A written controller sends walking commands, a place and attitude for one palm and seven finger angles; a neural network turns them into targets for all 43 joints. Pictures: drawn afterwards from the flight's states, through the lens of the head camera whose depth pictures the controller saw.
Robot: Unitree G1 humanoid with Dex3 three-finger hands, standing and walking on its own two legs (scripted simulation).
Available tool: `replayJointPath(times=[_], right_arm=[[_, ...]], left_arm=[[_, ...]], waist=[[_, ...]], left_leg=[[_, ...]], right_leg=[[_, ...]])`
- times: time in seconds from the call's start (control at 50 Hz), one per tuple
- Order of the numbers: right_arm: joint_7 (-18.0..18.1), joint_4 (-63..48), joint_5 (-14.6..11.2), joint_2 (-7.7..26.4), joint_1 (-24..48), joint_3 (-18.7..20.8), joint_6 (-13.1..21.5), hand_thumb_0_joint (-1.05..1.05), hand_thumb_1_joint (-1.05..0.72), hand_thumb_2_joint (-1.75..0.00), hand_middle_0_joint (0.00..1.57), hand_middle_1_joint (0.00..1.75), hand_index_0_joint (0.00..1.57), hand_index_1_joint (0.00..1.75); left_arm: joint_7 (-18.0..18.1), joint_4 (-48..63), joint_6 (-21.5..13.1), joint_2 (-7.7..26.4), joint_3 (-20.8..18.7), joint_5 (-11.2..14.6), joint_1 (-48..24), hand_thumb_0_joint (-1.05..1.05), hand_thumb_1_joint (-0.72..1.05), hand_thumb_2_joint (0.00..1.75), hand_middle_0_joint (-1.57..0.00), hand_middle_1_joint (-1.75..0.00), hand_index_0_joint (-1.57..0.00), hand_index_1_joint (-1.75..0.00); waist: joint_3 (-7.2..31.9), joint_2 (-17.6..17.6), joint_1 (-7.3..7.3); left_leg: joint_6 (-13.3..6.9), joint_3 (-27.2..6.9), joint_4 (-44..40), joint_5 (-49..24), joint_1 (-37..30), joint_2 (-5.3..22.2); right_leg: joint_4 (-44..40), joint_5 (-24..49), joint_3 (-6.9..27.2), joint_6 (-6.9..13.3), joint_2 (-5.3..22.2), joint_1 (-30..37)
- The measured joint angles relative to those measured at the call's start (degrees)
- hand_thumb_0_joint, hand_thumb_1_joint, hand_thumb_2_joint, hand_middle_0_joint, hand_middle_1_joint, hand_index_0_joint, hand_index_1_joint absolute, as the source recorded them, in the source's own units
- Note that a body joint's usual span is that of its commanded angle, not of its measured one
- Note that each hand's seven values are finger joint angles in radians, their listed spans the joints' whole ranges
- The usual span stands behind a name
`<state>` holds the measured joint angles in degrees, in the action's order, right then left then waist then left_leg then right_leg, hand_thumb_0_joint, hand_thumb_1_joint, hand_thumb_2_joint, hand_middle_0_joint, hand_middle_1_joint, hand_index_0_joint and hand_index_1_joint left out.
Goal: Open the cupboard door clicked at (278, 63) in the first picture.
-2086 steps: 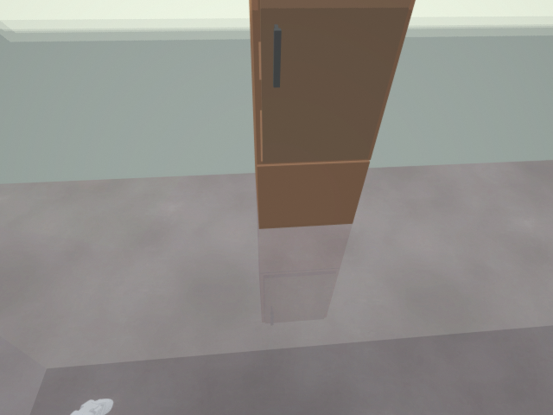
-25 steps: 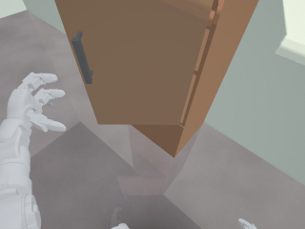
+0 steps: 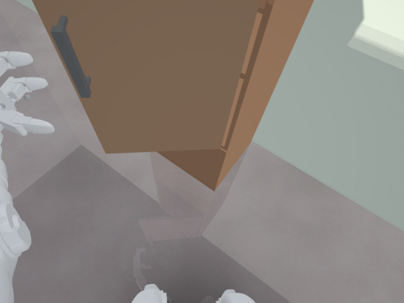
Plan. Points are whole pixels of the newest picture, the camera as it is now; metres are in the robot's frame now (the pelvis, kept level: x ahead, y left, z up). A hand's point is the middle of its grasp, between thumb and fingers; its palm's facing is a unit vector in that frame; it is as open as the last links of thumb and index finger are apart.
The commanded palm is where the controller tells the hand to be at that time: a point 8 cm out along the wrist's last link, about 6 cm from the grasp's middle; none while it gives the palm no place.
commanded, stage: move the hooked fingers beside the handle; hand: left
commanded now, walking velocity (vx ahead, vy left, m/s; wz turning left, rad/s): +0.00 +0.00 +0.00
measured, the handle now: (75, 60) +0.59 +0.25 +0.11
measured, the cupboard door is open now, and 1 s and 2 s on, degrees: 41 41 41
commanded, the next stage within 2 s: slide the fingers in behind the handle in 1.42 s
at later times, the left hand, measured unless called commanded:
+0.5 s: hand (28, 74) +0.52 +0.31 +0.12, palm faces +0.06 -1.00 -0.01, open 14.0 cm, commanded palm +0.51 +0.35 +0.11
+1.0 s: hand (30, 80) +0.52 +0.31 +0.11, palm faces +0.06 -1.00 +0.01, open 14.0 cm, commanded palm +0.51 +0.35 +0.10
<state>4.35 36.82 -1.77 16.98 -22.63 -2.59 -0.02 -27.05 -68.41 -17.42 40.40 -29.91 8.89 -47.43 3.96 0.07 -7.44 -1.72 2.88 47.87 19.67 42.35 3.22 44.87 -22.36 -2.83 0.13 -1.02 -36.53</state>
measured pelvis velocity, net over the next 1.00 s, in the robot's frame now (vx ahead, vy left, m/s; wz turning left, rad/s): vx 0.01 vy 0.02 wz -0.02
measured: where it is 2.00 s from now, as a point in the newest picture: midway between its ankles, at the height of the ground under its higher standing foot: outside the picture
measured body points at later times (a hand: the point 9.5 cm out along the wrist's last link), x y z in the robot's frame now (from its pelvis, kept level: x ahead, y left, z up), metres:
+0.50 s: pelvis +0.00 +0.01 -0.01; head +0.14 +0.04 +0.41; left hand +0.51 +0.37 +0.13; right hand -0.03 -0.27 -0.10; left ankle +0.03 +0.10 -0.70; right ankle -0.01 -0.12 -0.70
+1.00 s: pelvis +0.01 +0.02 -0.01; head +0.14 +0.05 +0.42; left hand +0.51 +0.36 +0.11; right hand +0.00 -0.25 -0.10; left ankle +0.03 +0.10 -0.70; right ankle -0.01 -0.12 -0.70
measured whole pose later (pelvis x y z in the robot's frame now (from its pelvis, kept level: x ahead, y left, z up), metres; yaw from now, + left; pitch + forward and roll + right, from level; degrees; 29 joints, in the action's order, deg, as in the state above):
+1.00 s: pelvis +0.01 +0.02 -0.01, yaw -1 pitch +20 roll -5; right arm 2.9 33.9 -0.4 16.1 -25.0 -3.7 -6.1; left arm -26.9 -74.1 -13.8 47.7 -30.2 4.3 -56.7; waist 5.4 -0.9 -11.0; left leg -2.8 2.0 52.7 22.4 50.6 3.9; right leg 46.1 -23.2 -3.3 -1.0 -1.7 -42.9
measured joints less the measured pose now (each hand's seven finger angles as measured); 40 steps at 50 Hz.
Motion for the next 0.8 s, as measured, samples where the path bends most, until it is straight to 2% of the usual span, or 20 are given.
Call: replayJointPath(times=[0.14,0.34,0.48,0.66,0.8], right_arm=[[0.4,-0.1,-0.1,0.7,-1.2,0.0,-1.8,0.01,-0.9,-0.9,0.21,0.3,0.2,0.29],[0.6,-0.9,0.2,0.5,-1.1,-0.9,-3.1,0.01,-0.9,-0.9,0.21,0.3,0.2,0.3],[0.7,-2.0,0.6,0.4,-1.8,-1.6,-3.9,0.01,-0.9,-0.9,0.21,0.3,0.2,0.3],[-0.4,-1.9,1.1,-0.7,-3.8,-1.6,-5.4,0.01,-0.9,-0.9,0.21,0.3,0.2,0.3],[-1.4,-2.3,1.6,-1.3,-4.0,-1.1,-6.0,0.01,-0.9,-0.9,0.21,0.3,0.2,0.3]], left_arm=[[-2.2,-4.3,1.9,4.2,0.6,-1.1,-4.2,-0.02,-0.5,0.3,-0.3,-1.2,-0.3,-1.2],[-2.1,-8.0,2.0,9.3,-1.4,-3.6,-11.0,-0.02,-0.5,0.3,-0.3,-1.2,-0.3,-1.2],[-2.0,-10.2,3.5,13.4,-0.9,-5.9,-14.8,-0.02,-0.5,0.3,-0.3,-1.2,-0.3,-1.2],[-3.3,-8.1,4.0,12.0,-2.0,-4.4,-12.5,-0.02,-0.5,0.3,-0.3,-1.2,-0.3,-1.2],[-1.2,-4.0,3.2,8.4,-2.1,-4.5,-9.3,-0.02,-0.5,0.3,-0.3,-1.2,-0.3,-1.2]], waist=[[-0.1,-0.4,-1.06],[-0.1,0.0,-3.52],[-0.4,-0.6,-4.95],[0.8,-0.8,-4.5],[1.2,-0.8,-3.92]], left_leg=[[0.1,-0.7,1.2,0.2,2.8,0.3],[0.1,-1.1,3.5,0.8,7.4,1.0],[-0.3,-1.3,5.2,1.6,10.4,1.3],[-0.9,-0.5,5.2,2.5,10.6,1.2],[-1.1,-0.5,5.0,2.9,9.5,0.9]], right_leg=[[0.6,-0.1,-0.6,0.2,-0.3,-2.4],[1.9,-0.2,-0.9,0.1,-1.0,-6.5],[2.5,-0.3,-1.0,-0.2,-1.3,-8.9],[1.9,-0.6,-0.1,-0.9,-1.1,-9.1],[1.2,-0.7,-0.1,-1.2,-0.9,-7.7]])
